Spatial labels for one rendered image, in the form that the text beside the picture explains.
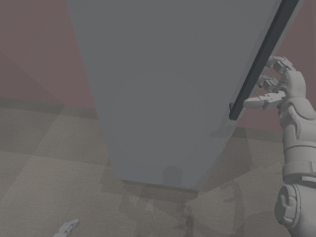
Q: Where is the fridge door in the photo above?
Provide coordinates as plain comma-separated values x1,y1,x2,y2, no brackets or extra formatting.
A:
65,0,305,191

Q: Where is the handle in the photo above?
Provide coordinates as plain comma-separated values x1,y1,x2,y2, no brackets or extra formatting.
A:
229,0,299,120

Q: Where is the right robot upper arm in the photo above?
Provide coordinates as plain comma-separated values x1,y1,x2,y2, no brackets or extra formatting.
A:
275,184,316,237

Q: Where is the robot left hand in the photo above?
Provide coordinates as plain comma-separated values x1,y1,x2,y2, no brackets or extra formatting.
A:
53,218,80,237

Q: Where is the robot right hand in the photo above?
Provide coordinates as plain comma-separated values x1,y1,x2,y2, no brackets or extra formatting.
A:
243,56,306,111

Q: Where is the right robot forearm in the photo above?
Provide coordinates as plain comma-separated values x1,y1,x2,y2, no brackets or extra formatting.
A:
278,97,316,189

